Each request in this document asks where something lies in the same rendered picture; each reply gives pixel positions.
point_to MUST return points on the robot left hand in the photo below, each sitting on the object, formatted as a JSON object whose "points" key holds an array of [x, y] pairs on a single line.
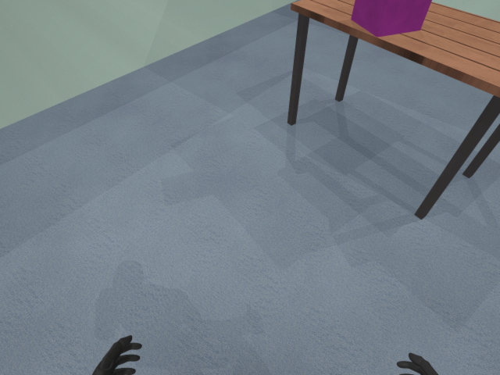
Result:
{"points": [[113, 358]]}

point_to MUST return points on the table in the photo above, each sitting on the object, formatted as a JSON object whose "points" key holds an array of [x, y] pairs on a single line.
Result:
{"points": [[458, 44]]}

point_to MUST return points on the carton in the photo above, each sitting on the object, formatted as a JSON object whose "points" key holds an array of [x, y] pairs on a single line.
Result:
{"points": [[388, 17]]}

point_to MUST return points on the robot right hand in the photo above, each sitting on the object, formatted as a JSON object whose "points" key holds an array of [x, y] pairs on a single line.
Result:
{"points": [[418, 364]]}

